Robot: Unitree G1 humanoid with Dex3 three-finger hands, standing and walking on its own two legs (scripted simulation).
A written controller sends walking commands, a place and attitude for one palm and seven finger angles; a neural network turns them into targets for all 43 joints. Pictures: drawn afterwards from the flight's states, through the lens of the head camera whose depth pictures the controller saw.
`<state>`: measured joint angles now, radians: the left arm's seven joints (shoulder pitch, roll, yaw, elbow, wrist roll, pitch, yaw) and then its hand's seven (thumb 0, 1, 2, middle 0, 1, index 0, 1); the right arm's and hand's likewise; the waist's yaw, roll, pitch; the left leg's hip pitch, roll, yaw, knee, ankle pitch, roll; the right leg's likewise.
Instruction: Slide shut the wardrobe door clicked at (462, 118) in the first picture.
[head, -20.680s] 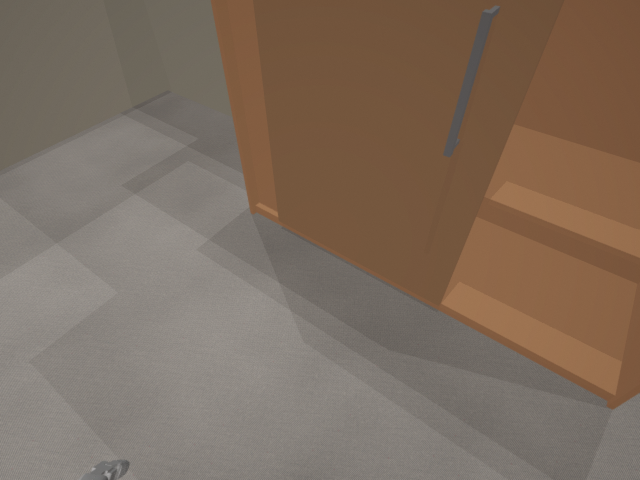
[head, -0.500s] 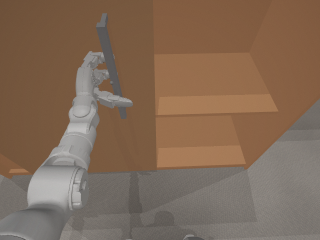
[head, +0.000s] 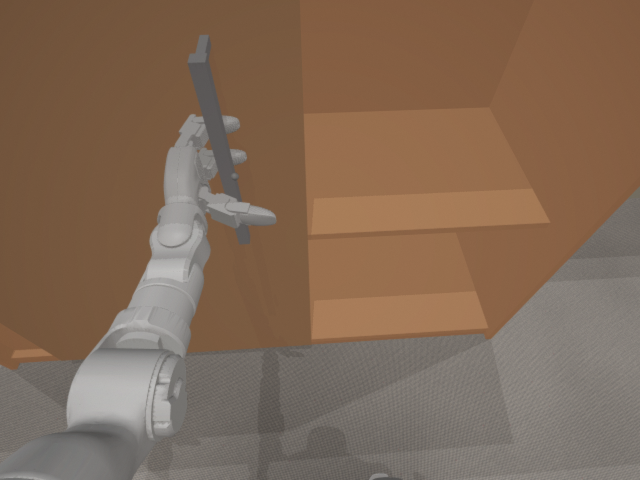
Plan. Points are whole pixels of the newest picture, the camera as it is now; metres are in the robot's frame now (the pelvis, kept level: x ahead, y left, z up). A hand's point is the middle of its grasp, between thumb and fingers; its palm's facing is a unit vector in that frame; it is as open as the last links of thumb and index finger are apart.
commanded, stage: slide the fingers in behind the handle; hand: left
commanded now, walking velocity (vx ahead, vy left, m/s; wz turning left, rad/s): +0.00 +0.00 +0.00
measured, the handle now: (228, 160) +0.51 +0.11 +0.10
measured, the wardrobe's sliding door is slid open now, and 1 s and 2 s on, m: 0.57 0.57 0.57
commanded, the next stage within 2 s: move the hooked fingers beside the handle in 0.02 s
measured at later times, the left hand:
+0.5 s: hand (230, 174) +0.47 +0.10 +0.12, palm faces +0.02 -1.00 -0.01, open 14.0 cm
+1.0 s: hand (216, 173) +0.47 +0.11 +0.12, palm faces +0.02 -1.00 +0.00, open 13.9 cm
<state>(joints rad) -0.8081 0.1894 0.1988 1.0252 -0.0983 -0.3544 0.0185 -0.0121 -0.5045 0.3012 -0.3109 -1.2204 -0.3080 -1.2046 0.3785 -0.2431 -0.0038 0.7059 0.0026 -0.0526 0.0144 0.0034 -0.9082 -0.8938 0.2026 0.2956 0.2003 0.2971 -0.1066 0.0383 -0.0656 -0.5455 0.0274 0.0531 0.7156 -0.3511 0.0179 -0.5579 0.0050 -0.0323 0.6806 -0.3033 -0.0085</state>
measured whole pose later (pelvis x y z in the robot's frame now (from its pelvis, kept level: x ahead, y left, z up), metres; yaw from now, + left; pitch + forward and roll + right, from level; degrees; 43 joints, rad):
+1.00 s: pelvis +0.00 +0.00 +0.00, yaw +0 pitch +10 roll -1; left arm -0.80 0.24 0.24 1.03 -0.10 -0.35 -0.03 -0.01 -0.50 0.30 -0.35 -1.23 -0.32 -1.21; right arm 0.37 -0.25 0.00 0.70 0.01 -0.04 0.00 0.00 -0.91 -0.89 0.20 0.30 0.20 0.30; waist -0.10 0.04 -0.06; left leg -0.53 0.03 0.05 0.71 -0.35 0.01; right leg -0.54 0.01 -0.03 0.67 -0.30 -0.01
